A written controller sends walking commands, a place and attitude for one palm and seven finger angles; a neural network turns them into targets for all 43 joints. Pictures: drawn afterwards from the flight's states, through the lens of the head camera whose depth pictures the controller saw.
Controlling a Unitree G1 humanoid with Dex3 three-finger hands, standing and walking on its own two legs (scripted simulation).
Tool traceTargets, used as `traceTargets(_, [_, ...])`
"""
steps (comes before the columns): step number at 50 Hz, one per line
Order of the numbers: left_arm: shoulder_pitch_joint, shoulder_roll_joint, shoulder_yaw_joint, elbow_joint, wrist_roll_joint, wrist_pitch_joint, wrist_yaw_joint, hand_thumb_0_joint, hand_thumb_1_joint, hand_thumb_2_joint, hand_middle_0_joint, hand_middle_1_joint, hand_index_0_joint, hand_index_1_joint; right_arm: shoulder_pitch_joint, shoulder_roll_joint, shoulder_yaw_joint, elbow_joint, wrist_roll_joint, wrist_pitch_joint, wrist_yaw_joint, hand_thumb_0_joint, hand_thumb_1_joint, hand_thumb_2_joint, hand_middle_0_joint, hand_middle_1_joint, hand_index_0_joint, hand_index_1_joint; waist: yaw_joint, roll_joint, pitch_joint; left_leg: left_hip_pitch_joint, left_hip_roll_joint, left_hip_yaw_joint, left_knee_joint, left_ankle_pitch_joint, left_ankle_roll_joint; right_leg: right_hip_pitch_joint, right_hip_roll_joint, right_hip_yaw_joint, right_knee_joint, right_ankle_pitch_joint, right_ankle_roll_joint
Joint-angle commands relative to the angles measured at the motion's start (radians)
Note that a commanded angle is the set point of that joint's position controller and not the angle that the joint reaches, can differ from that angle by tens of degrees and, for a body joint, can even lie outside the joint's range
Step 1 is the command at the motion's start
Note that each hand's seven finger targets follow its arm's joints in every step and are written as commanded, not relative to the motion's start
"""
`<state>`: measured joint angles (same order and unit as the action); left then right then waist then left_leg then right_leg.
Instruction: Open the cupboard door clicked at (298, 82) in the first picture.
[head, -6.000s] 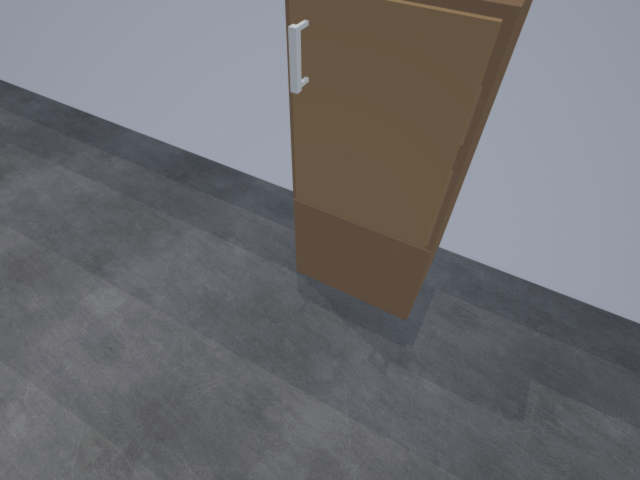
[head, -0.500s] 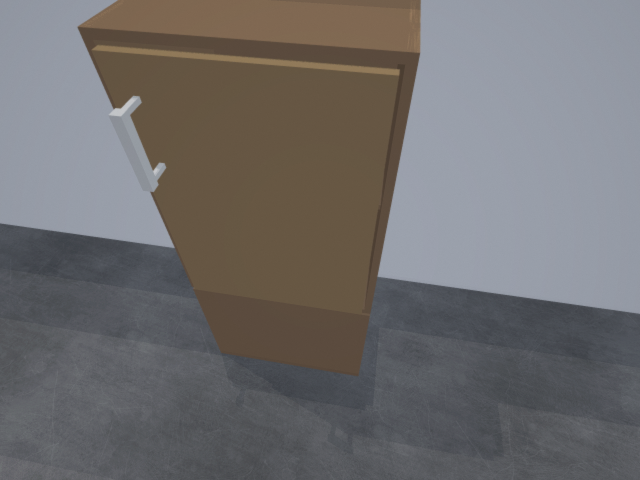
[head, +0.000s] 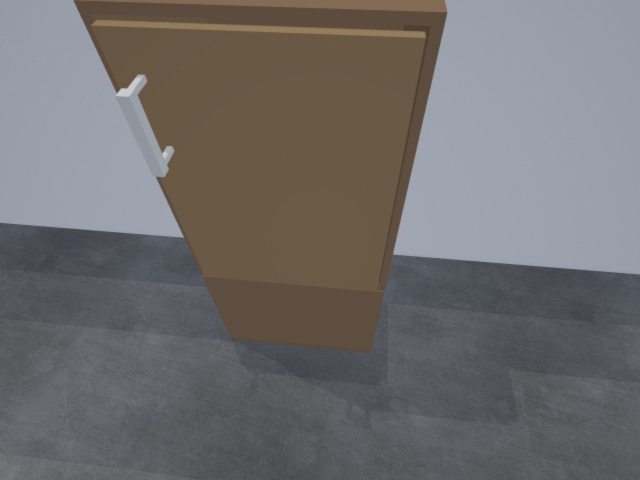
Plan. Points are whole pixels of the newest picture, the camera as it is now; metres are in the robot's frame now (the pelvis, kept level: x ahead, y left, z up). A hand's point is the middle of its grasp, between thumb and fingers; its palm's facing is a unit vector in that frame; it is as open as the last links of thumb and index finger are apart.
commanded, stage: shuffle to correct the standing spot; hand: left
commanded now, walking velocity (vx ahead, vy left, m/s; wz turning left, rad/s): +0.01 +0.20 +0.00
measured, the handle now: (150, 128) +0.55 +0.30 +0.13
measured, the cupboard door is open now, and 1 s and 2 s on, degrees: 0 0 0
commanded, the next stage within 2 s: come to a stop and stand still in 0.64 s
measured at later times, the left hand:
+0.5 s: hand out of the picture +0.07 +0.24 -0.16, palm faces -0.01 -0.97 -0.24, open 7.4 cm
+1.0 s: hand out of the picture +0.00 +0.37 -0.18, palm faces +0.04 -0.97 -0.26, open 7.4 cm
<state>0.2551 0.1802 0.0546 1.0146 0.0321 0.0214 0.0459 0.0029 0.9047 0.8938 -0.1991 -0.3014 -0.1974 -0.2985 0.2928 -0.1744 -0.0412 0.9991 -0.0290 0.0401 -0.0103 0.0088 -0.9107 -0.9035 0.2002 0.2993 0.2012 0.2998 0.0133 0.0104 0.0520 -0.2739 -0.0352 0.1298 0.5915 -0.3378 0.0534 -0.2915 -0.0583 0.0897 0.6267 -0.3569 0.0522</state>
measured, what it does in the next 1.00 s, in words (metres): steps to the left: right foot, then left foot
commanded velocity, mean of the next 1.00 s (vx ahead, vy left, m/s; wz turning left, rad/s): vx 0.02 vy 0.08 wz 0.00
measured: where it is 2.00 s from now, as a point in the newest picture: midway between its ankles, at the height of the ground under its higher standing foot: outside the picture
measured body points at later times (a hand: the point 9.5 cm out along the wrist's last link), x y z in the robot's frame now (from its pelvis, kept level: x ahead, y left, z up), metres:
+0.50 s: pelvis -0.01 +0.07 +0.00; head +0.02 +0.05 +0.45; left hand +0.07 +0.29 -0.14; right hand +0.00 -0.16 -0.16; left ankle -0.01 +0.08 -0.73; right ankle -0.05 -0.03 -0.71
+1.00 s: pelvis -0.02 +0.15 +0.00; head +0.00 +0.18 +0.45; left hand +0.00 +0.42 -0.16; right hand +0.02 -0.08 -0.14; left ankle -0.01 +0.31 -0.73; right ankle -0.06 +0.02 -0.68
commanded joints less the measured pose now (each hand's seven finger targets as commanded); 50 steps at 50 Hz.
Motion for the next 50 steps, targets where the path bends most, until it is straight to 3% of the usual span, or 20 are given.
traceTargets(1, [0.087,0.227,0.055,-0.048,-0.001,-0.015,0.03,0.0,0.9,0.9,-0.2,-0.3,-0.2,-0.3,0.008,-0.07,-0.03,-0.097,0.004,-0.016,0.001,0.0,-0.9,-0.9,0.2,0.3,0.2,0.3,0.019,-0.267,-0.032,-0.1,0.047,-0.075,0.041,-0.031,-0.062,0.069,-0.308,0.306,-0.179,0.422,-0.242])
traceTargets(3, [0.016,0.196,0.052,-0.078,-0.002,-0.005,0.023,0.0,0.9,0.9,-0.2,-0.3,-0.2,-0.3,0.076,-0.077,-0.032,-0.069,0.009,-0.028,0.005,0.0,-0.9,-0.9,0.2,0.3,0.2,0.3,-0.021,-0.222,-0.046,0.082,0.07,-0.086,-0.123,0.12,-0.05,-0.057,-0.195,0.162,-0.073,0.384,-0.172])
traceTargets(5, [-0.02,0.095,0.035,-0.113,-0.006,0.009,0.019,0.0,0.9,0.9,-0.2,-0.3,-0.2,-0.3,0.144,-0.152,-0.047,-0.052,0.001,-0.033,0.0,0.0,-0.9,-0.9,0.2,0.3,0.2,0.3,-0.049,0.184,-0.064,0.234,0.306,-0.326,-0.238,0.524,0.055,-0.263,0.03,-0.122,0.272,-0.149,-0.062])
traceTargets(9, [0.008,0.087,0.041,-0.066,-0.004,0.018,0.023,0.0,0.9,0.9,-0.2,-0.3,-0.2,-0.3,0.013,-0.099,-0.016,-0.09,-0.003,-0.024,-0.012,0.0,-0.9,-0.9,0.2,0.3,0.2,0.3,-0.006,0.049,-0.005,0.074,0.271,-0.238,-0.291,0.459,0.117,-0.268,-0.019,-0.076,0.603,-0.116,-0.073])
traceTargets(15, [-0.005,0.063,0.025,-0.074,-0.004,0.026,0.015,0.0,0.9,0.9,-0.2,-0.3,-0.2,-0.3,0.044,-0.096,-0.015,-0.075,-0.007,-0.025,-0.022,0.0,-0.9,-0.9,0.2,0.3,0.2,0.3,-0.021,0.049,-0.071,0.23,0.258,-0.215,-0.254,0.665,0.174,-0.24,-0.024,-0.154,0.403,-0.158,-0.054])
traceTargets(20, [0.006,0.062,0.02,-0.078,-0.008,0.034,0.022,0.0,0.9,0.9,-0.2,-0.3,-0.2,-0.3,0.05,-0.113,-0.021,-0.071,-0.002,-0.017,-0.025,0.0,-0.9,-0.9,0.2,0.3,0.2,0.3,-0.017,0.07,-0.097,0.248,0.262,-0.218,-0.241,0.763,0.083,-0.132,-0.024,-0.169,0.219,-0.159,-0.063])
traceTargets(24, [0.111,0.067,0.028,-0.053,-0.016,0.031,0.032,0.0,0.9,0.9,-0.2,-0.3,-0.2,-0.3,0.003,-0.133,-0.031,-0.085,0.002,-0.006,-0.02,0.0,-0.9,-0.9,0.2,0.3,0.2,0.3,0.036,0.042,-0.092,0.145,0.242,-0.18,-0.244,0.727,-0.038,0.045,-0.04,-0.198,0.025,-0.065,-0.088])
traceTargets(26, [0.248,0.112,0.044,-0.024,-0.009,0.013,0.041,0.0,0.9,0.9,-0.2,-0.3,-0.2,-0.3,-0.051,-0.134,-0.039,-0.104,0.017,0.003,-0.015,0.0,-0.9,-0.9,0.2,0.3,0.2,0.3,0.121,-0.065,-0.098,-0.061,0.142,-0.099,-0.041,0.582,-0.178,0.306,-0.16,-0.132,-0.248,0.129,-0.157])
traceTargets(27, [0.23,0.19,0.054,-0.035,0.004,0.002,0.047,0.0,0.9,0.9,-0.2,-0.3,-0.2,-0.3,-0.066,-0.086,-0.04,-0.125,0.033,0.004,-0.012,0.0,-0.9,-0.9,0.2,0.3,0.2,0.3,0.112,-0.385,-0.042,-0.337,0.0,-0.05,0.317,-0.048,-0.229,0.354,-0.508,0.33,-0.361,0.271,-0.312])
traceTargets(28, [0.134,0.195,0.047,-0.054,-0.005,-0.004,0.046,0.0,0.9,0.9,-0.2,-0.3,-0.2,-0.3,-0.104,-0.146,-0.045,-0.128,0.0,0.012,-0.005,0.0,-0.9,-0.9,0.2,0.3,0.2,0.3,0.061,-0.256,0.046,-0.336,0.037,-0.163,0.525,-0.232,-0.186,0.133,-0.557,0.315,-0.378,0.415,-0.365])
traceTargets(29, [0.035,0.171,0.055,-0.078,-0.003,-0.017,0.049,0.0,0.9,0.9,-0.2,-0.3,-0.2,-0.3,-0.074,-0.129,-0.048,-0.108,-0.005,0.026,0.005,0.0,-0.9,-0.9,0.2,0.3,0.2,0.3,0.024,-0.213,0.054,-0.32,0.076,-0.238,0.607,-0.136,-0.119,0.073,-0.482,0.175,-0.371,0.354,-0.335])
traceTargets(33, [-0.022,0.192,0.05,-0.111,0.003,-0.039,0.017,0.0,0.9,0.9,-0.2,-0.3,-0.2,-0.3,-0.029,-0.074,-0.043,-0.094,0.003,0.024,0.035,0.0,-0.9,-0.9,0.2,0.3,0.2,0.3,-0.012,-0.172,0.007,-0.252,0.063,-0.134,0.543,0.016,-0.14,0.013,-0.308,-0.043,-0.328,0.28,-0.205])
traceTargets(38, [0.042,0.249,0.071,-0.087,0.01,-0.021,-0.01,0.0,0.9,0.9,-0.2,-0.3,-0.2,-0.3,-0.112,-0.046,-0.027,-0.117,0.02,-0.005,0.035,0.0,-0.9,-0.9,0.2,0.3,0.2,0.3,0.052,-0.236,-0.007,-0.104,0.036,-0.019,0.138,-0.012,-0.148,0.017,-0.269,-0.069,-0.26,0.203,-0.17])
traceTargets(41, [0.027,0.229,0.062,-0.071,0.006,-0.01,-0.019,0.0,0.9,0.9,-0.2,-0.3,-0.2,-0.3,0.006,-0.061,-0.027,-0.075,0.019,-0.03,0.023,0.0,-0.9,-0.9,0.2,0.3,0.2,0.3,-0.005,-0.204,-0.067,0.124,0.003,0.025,-0.103,0.111,-0.141,-0.043,-0.193,-0.125,-0.122,0.173,-0.104])
traceTargets(42, [0.034,0.179,0.047,-0.074,0.0,-0.004,-0.021,0.0,0.9,0.9,-0.2,-0.3,-0.2,-0.3,0.078,-0.105,-0.034,-0.046,0.017,-0.044,0.018,0.0,-0.9,-0.9,0.2,0.3,0.2,0.3,-0.035,-0.059,-0.113,0.21,0.058,-0.029,-0.167,0.153,-0.14,-0.071,-0.139,-0.174,0.02,0.085,-0.072])
traceTargets(43, [0.068,0.095,0.027,-0.081,-0.009,0.005,-0.025,0.0,0.9,0.9,-0.2,-0.3,-0.2,-0.3,0.122,-0.193,-0.05,-0.036,0.006,-0.057,0.011,0.0,-0.9,-0.9,0.2,0.3,0.2,0.3,-0.045,0.218,-0.13,0.255,0.274,-0.33,-0.239,0.267,-0.075,-0.219,-0.027,-0.225,0.201,-0.182,-0.015])
traceTargets(44, [0.041,0.062,0.014,-0.096,-0.01,0.008,-0.016,0.0,0.9,0.9,-0.2,-0.3,-0.2,-0.3,0.159,-0.255,-0.056,-0.036,-0.001,-0.054,-0.001,0.0,-0.9,-0.9,0.2,0.3,0.2,0.3,-0.077,0.282,-0.107,0.125,0.402,-0.497,-0.332,0.29,0.019,-0.222,0.014,-0.127,0.364,-0.309,-0.027])
traceTargets(45, [0.017,0.07,0.015,-0.112,-0.011,0.003,-0.015,0.0,0.9,0.9,-0.2,-0.3,-0.2,-0.3,0.138,-0.24,-0.051,-0.042,-0.009,-0.052,-0.007,0.0,-0.9,-0.9,0.2,0.3,0.2,0.3,-0.065,0.115,-0.041,0.026,0.443,-0.516,-0.348,0.21,0.08,-0.207,-0.015,-0.072,0.435,-0.242,-0.053])
traceTargets(47, [0.045,0.043,0.012,-0.058,-0.012,-0.01,-0.023,0.0,0.9,0.9,-0.2,-0.3,-0.2,-0.3,0.024,-0.179,-0.028,-0.028,-0.017,-0.07,-0.022,0.0,-0.9,-0.9,0.2,0.3,0.2,0.3,-0.015,0.182,-0.034,0.052,0.372,-0.427,-0.318,0.351,0.069,-0.222,-0.029,-0.054,0.451,-0.125,-0.052])
traceTargets(50, [0.055,0.072,0.012,-0.043,-0.017,-0.009,-0.045,0.0,0.9,0.9,-0.2,-0.3,-0.2,-0.3,-0.006,-0.15,-0.017,-0.026,-0.013,-0.067,-0.031,0.0,-0.9,-0.9,0.2,0.3,0.2,0.3,-0.013,0.227,-0.014,0.07,0.317,-0.275,-0.267,0.561,0.047,-0.166,-0.006,-0.095,0.335,-0.092,-0.039])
